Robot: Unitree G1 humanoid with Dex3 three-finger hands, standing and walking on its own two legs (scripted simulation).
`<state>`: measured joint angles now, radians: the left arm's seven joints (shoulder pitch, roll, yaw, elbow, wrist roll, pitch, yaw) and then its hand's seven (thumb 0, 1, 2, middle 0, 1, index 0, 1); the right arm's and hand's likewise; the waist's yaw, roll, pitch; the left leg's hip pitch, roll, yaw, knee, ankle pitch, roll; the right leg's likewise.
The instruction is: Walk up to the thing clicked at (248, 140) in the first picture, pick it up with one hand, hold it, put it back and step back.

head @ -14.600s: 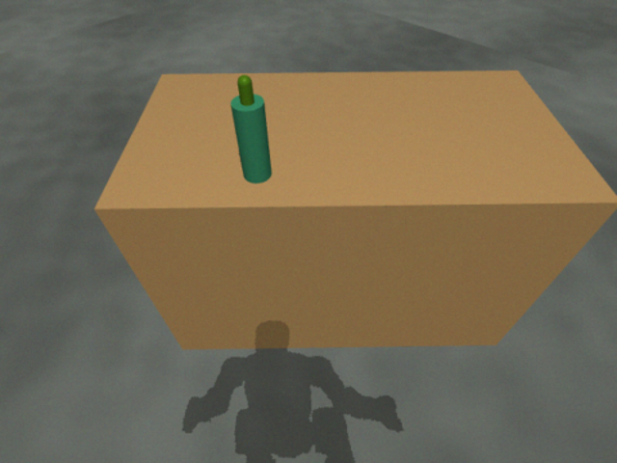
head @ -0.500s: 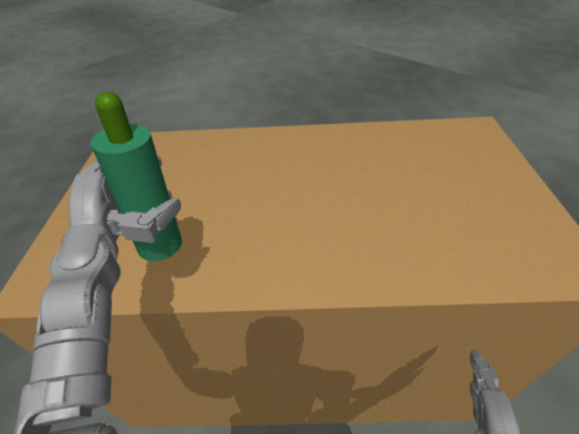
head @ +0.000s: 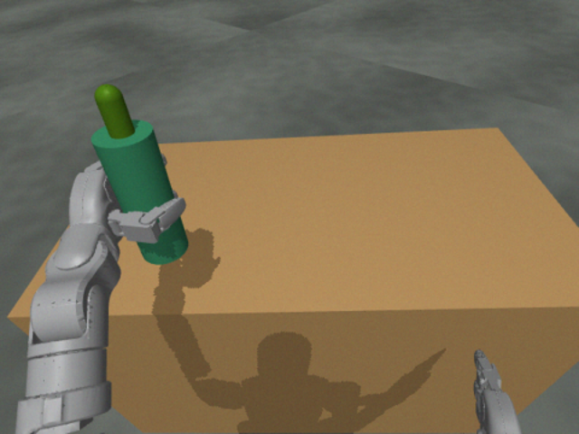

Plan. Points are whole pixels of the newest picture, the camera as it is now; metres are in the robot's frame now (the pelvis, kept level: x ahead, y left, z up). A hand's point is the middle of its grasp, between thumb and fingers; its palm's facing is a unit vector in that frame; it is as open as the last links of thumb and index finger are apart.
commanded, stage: hold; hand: left
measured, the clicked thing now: (140, 181) +0.35 +0.18 +0.23
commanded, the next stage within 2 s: none
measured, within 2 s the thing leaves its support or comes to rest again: neither
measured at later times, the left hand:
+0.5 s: hand (145, 185) +0.34 +0.17 +0.23, palm faces +0.15 -0.99 -0.02, open 9.2 cm
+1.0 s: hand (148, 185) +0.34 +0.17 +0.23, palm faces +0.14 -0.99 -0.02, open 9.2 cm
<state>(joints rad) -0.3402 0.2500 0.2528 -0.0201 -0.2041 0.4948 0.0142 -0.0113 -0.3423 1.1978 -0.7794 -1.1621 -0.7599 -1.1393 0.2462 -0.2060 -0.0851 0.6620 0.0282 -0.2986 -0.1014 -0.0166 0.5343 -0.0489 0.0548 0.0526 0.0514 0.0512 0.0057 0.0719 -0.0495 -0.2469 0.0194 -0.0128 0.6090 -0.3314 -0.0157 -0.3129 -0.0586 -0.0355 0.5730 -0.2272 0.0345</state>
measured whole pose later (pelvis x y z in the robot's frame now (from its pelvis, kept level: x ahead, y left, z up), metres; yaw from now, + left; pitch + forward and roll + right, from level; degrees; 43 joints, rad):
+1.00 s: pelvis +0.00 +0.00 +0.00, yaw +0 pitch -2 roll +0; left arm -0.36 0.23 0.27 -0.18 -0.23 0.67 0.01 -0.01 -0.34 1.19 -0.79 -1.14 -0.77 -1.12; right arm 0.24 -0.20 -0.10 0.69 0.04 -0.35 -0.09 -0.02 0.52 -0.06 0.05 0.05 0.05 0.05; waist 0.02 0.09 -0.06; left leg -0.23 0.01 -0.01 0.60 -0.33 -0.01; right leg -0.30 -0.06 -0.03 0.56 -0.22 0.04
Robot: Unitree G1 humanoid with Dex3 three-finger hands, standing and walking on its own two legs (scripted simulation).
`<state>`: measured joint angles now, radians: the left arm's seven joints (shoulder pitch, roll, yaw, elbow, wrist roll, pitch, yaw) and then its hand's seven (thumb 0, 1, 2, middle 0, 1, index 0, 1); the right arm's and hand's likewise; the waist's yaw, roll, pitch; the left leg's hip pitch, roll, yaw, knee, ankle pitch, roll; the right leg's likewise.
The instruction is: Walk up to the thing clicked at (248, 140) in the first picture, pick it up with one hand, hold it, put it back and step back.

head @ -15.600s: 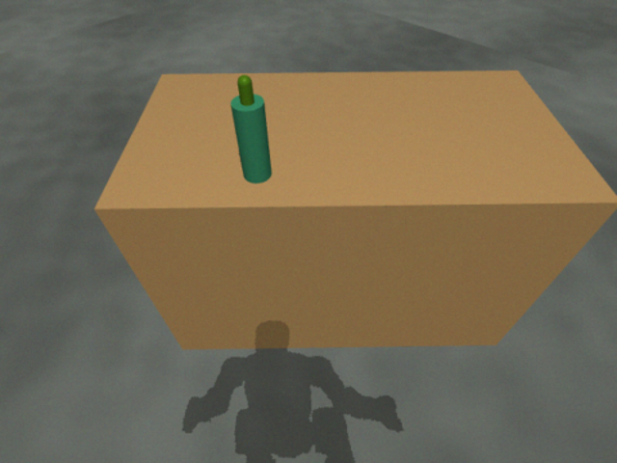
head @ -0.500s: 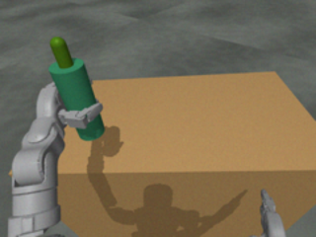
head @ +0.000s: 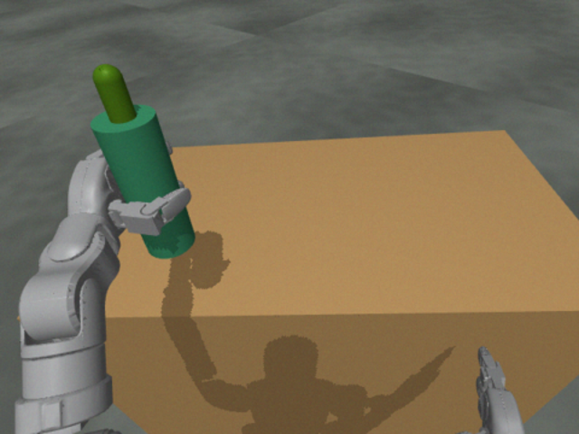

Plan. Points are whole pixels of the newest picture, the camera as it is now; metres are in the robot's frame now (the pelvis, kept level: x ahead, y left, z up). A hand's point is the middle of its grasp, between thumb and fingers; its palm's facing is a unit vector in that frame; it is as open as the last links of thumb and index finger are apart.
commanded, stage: hold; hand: left
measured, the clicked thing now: (143, 170) +0.34 +0.17 +0.26
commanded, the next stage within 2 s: crouch in 1.66 s
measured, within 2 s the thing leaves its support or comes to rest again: neither
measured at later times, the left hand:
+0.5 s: hand (153, 199) +0.32 +0.16 +0.22, palm faces +0.13 -0.99 -0.03, open 9.2 cm
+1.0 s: hand (155, 199) +0.32 +0.16 +0.22, palm faces +0.13 -0.99 -0.04, open 9.2 cm
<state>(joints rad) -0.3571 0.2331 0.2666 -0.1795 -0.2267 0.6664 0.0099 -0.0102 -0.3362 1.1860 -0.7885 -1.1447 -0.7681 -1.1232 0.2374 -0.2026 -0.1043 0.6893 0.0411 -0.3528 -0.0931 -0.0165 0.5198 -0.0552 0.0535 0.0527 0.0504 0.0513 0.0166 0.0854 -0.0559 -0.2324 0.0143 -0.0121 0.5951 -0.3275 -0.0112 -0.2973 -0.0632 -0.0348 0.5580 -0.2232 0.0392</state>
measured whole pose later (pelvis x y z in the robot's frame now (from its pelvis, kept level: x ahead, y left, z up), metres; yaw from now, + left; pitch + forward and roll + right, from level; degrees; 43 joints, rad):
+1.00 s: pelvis +0.00 +0.00 +0.00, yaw +0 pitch -2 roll +0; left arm -0.31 0.23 0.26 -0.22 -0.23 0.67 0.00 -0.01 -0.32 1.19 -0.77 -1.17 -0.75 -1.15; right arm 0.21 -0.20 -0.09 0.73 0.03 -0.37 -0.11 -0.02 0.52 -0.06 0.05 0.05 0.05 0.05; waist 0.02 0.09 -0.05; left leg -0.23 0.01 -0.02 0.59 -0.33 -0.01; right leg -0.29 -0.06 -0.04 0.56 -0.23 0.04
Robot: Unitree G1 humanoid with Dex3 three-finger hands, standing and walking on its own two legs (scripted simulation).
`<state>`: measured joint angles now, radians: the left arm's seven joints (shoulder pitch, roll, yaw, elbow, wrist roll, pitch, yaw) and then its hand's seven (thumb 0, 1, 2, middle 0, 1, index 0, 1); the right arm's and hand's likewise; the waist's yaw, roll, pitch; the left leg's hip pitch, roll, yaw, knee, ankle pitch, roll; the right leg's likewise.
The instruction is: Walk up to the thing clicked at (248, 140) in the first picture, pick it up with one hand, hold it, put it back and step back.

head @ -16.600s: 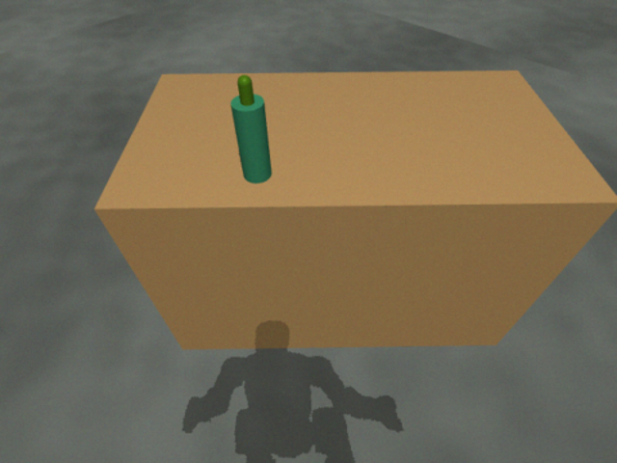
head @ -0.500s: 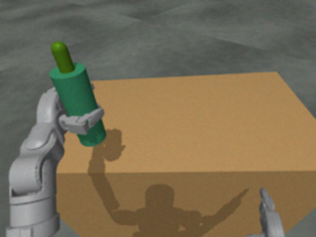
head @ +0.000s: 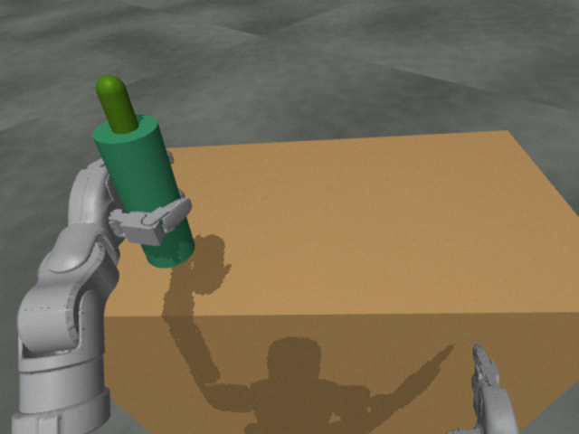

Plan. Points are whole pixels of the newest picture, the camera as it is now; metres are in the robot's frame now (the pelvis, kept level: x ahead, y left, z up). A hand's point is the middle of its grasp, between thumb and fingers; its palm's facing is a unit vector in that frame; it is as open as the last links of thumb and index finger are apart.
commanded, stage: hold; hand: left
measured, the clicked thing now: (144, 179) +0.33 +0.17 +0.25
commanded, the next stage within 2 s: crouch in 0.66 s
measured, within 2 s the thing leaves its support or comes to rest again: neither
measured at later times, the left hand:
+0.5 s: hand (154, 195) +0.33 +0.17 +0.23, palm faces +0.13 -0.99 -0.04, open 9.2 cm
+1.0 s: hand (159, 190) +0.34 +0.17 +0.22, palm faces +0.14 -0.99 +0.00, open 9.2 cm
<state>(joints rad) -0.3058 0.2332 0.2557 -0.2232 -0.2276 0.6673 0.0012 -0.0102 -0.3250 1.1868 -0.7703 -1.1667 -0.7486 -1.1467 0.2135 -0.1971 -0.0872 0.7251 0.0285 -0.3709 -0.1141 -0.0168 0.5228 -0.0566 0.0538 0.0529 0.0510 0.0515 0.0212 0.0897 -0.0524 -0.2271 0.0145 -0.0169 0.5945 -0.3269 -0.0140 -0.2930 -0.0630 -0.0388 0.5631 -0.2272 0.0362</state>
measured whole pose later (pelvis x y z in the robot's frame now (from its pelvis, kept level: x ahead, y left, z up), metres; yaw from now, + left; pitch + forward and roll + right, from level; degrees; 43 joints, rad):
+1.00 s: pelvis +0.00 +0.00 +0.00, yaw +0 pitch -2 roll +0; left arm -0.40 0.23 0.26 -0.09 -0.23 0.65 0.01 -0.01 -0.35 1.21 -0.79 -1.15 -0.77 -1.13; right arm 0.21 -0.20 -0.09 0.76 0.03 -0.38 -0.11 -0.02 0.54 -0.05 0.05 0.05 0.05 0.05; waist 0.02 0.08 -0.05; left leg -0.24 0.01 -0.02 0.60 -0.32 -0.01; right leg -0.31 -0.06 -0.04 0.57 -0.22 0.04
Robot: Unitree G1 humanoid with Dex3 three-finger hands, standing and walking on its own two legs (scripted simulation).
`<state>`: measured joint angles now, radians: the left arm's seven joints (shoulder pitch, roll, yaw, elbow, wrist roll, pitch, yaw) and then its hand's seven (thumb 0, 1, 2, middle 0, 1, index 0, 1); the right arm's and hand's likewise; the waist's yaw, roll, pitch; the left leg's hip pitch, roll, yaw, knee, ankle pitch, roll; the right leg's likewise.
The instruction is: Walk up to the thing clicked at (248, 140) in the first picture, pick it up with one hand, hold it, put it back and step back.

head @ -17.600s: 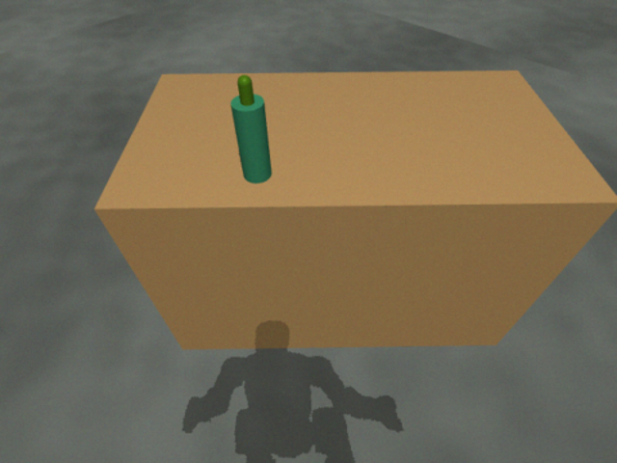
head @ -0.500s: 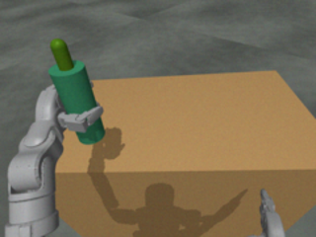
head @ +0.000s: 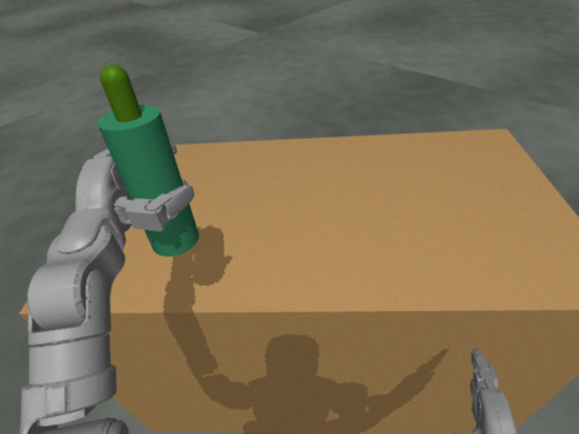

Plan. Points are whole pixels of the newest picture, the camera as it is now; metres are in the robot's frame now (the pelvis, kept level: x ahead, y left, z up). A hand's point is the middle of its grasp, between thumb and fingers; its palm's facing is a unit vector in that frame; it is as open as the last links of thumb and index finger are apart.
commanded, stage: crouch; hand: left
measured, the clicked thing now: (148, 168) +0.35 +0.17 +0.25
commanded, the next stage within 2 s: lower in 1.06 s
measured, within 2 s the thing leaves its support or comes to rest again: neither
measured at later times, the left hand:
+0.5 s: hand (169, 211) +0.40 +0.19 +0.14, palm faces +0.18 -0.98 -0.03, open 9.2 cm
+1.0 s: hand (178, 213) +0.43 +0.20 +0.11, palm faces +0.18 -0.98 -0.01, open 9.2 cm
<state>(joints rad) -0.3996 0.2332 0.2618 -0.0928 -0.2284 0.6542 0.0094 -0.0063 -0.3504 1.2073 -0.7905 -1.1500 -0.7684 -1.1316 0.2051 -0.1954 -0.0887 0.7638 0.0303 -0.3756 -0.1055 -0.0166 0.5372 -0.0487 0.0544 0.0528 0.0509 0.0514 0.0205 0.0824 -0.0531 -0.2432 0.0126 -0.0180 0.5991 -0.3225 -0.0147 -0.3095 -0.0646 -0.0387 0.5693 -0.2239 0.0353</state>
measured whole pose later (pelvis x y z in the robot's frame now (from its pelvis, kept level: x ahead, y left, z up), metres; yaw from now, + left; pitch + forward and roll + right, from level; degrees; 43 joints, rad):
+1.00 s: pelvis +0.00 +0.00 +0.00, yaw -1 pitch +4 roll -1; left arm -0.57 0.34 0.29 0.74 -0.15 -0.07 -0.02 -0.01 -0.34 1.21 -0.79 -1.15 -0.77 -1.13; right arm 0.23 -0.21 -0.06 0.59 0.01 -0.22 -0.08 -0.02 0.53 -0.05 0.06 0.05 0.05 0.05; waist -0.07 0.01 -0.03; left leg -0.40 0.03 0.00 0.66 -0.33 -0.01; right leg -0.46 -0.04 -0.02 0.59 -0.21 0.03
